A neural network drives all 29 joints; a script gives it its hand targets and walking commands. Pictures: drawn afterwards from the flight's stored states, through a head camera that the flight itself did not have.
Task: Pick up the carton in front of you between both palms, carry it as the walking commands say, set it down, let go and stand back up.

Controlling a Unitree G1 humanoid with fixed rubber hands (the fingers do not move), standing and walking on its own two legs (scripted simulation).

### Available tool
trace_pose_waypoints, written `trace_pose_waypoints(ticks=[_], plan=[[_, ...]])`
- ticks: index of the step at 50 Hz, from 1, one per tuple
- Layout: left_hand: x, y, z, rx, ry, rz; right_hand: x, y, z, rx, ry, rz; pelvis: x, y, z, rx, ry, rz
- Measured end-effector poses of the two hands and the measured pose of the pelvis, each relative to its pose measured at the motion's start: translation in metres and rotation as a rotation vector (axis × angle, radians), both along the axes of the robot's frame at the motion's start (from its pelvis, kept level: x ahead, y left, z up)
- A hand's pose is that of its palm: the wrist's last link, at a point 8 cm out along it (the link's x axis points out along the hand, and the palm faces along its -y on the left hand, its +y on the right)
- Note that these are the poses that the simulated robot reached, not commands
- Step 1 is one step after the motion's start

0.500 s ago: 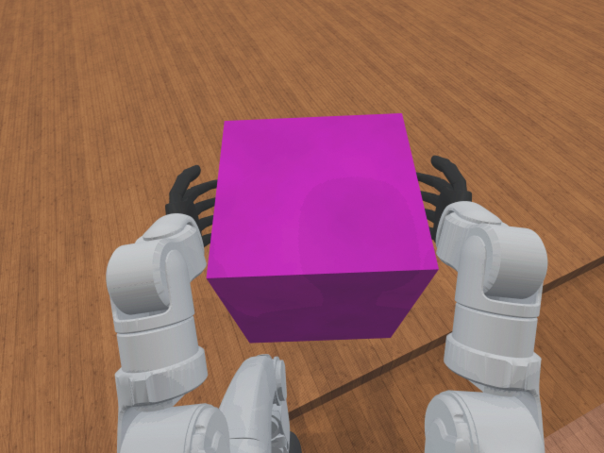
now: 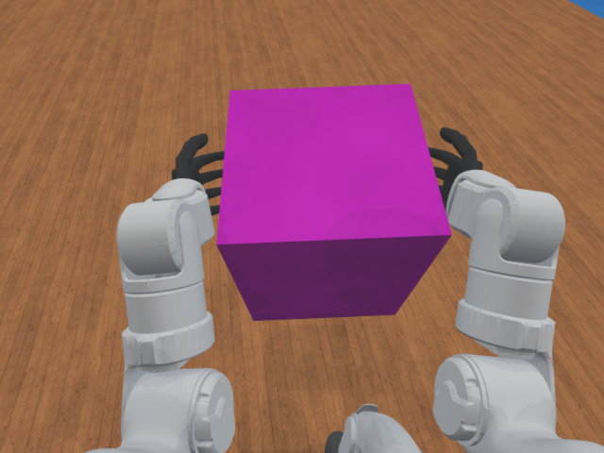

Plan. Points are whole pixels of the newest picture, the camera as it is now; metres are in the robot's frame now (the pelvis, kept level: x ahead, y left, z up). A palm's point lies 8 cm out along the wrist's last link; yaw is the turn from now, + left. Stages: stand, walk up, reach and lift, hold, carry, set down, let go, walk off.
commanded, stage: carry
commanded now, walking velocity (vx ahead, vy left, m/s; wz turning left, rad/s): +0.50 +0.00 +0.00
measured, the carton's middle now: (322, 216) +0.40 +0.01 +0.11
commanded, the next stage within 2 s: none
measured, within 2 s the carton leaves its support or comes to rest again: neither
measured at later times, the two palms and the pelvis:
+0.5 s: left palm (199, 33) +0.63 +0.20 +0.25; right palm (404, 40) +0.63 -0.10 +0.25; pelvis +0.27 +0.03 +0.07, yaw +3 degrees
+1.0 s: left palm (241, 25) +0.85 +0.18 +0.18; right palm (387, 26) +0.88 -0.12 +0.17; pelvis +0.55 +0.01 +0.10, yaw +5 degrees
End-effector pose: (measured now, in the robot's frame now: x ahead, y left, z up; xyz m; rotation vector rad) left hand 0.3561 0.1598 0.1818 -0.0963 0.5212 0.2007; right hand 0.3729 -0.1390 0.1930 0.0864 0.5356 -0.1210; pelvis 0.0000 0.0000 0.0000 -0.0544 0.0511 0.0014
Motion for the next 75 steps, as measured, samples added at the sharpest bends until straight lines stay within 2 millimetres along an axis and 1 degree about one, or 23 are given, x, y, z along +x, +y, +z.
trace_pose_waypoints(ticks=[2,4,8,11,14,19,22,24,30,33,37,39,41,43,47,51,55,59,61,63,66,70,75], plan=[[0.013,0.015,0.005,-0.004,0.052,0.049,0.028,0.015,0.005,-0.009,0.048,0.053,0.021,-0.008,0.014,-0.002,-0.009,0.008],[0.023,0.027,0.01,-0.017,0.105,0.089,0.049,0.028,0.01,-0.008,0.1,0.084,0.041,-0.014,0.03,0.003,-0.013,0.018],[0.052,0.04,0.029,-0.023,0.142,0.13,0.089,0.043,0.026,0.011,0.137,0.108,0.08,-0.02,0.058,0.025,-0.018,0.048],[0.085,0.041,0.051,-0.011,0.112,0.13,0.121,0.045,0.043,0.024,0.105,0.114,0.108,-0.019,0.071,0.038,-0.004,0.065],[0.124,0.038,0.069,-0.003,0.089,0.112,0.153,0.04,0.057,0.025,0.082,0.1,0.14,-0.012,0.079,0.043,0.014,0.071],[0.191,0.033,0.081,0.004,0.093,0.06,0.202,0.033,0.065,0.028,0.086,0.048,0.202,0.009,0.084,0.045,0.029,0.068],[0.233,0.036,0.077,0.005,0.089,0.026,0.234,0.034,0.063,0.015,0.083,0.017,0.242,0.025,0.076,0.052,0.027,0.054],[0.26,0.037,0.071,-0.011,0.091,-0.004,0.253,0.036,0.058,-0.005,0.087,-0.001,0.263,0.032,0.074,0.064,0.029,0.047],[0.322,0.032,0.047,-0.054,0.167,-0.037,0.297,0.031,0.034,-0.017,0.167,-0.047,0.319,0.039,0.083,0.048,0.04,0.044],[0.351,0.028,0.035,-0.063,0.18,-0.036,0.325,0.027,0.025,-0.01,0.181,-0.06,0.35,0.038,0.087,0.048,0.047,0.041],[0.392,0.022,0.021,-0.061,0.183,-0.027,0.369,0.021,0.011,0.002,0.187,-0.063,0.399,0.031,0.089,0.056,0.049,0.037],[0.414,0.018,0.016,-0.052,0.174,-0.019,0.395,0.017,0.004,0.007,0.178,-0.053,0.427,0.025,0.086,0.06,0.045,0.033],[0.439,0.013,0.011,-0.038,0.15,-0.009,0.424,0.012,-0.003,0.007,0.155,-0.035,0.456,0.017,0.077,0.063,0.034,0.041],[0.46,0.009,0.007,-0.014,0.136,0.0,0.451,0.008,-0.009,0.01,0.14,-0.014,0.48,0.012,0.074,0.044,0.03,0.049],[0.485,0.01,-0.004,-0.016,0.18,0.037,0.489,0.01,-0.018,0.013,0.183,0.015,0.521,0.006,0.086,0.061,0.045,0.069],[0.504,0.019,-0.005,-0.04,0.192,0.093,0.518,0.02,-0.019,0.042,0.199,0.028,0.565,0.007,0.098,0.079,0.059,0.073],[0.534,0.033,0.006,-0.021,0.148,0.085,0.547,0.033,-0.012,0.025,0.153,0.046,0.613,0.015,0.101,0.075,0.056,0.074],[0.574,0.046,0.013,-0.013,0.098,0.059,0.583,0.046,-0.001,-0.017,0.098,0.055,0.668,0.031,0.094,0.062,0.039,0.074],[0.597,0.054,0.012,-0.011,0.07,0.043,0.603,0.054,0.001,-0.03,0.069,0.047,0.698,0.042,0.083,0.057,0.023,0.061],[0.618,0.06,0.007,-0.021,0.075,0.033,0.621,0.059,-0.001,-0.052,0.073,0.045,0.723,0.05,0.079,0.074,0.021,0.05],[0.644,0.061,0.003,-0.01,0.141,0.004,0.64,0.06,-0.006,-0.053,0.14,0.024,0.755,0.058,0.086,0.061,0.022,0.032],[0.68,0.058,0.001,-0.004,0.204,-0.034,0.665,0.056,-0.009,-0.054,0.204,-0.007,0.797,0.062,0.097,0.048,0.021,0.028],[0.732,0.051,0.006,0.003,0.183,-0.046,0.715,0.049,-0.004,-0.048,0.183,-0.019,0.853,0.058,0.1,0.05,0.017,0.03]])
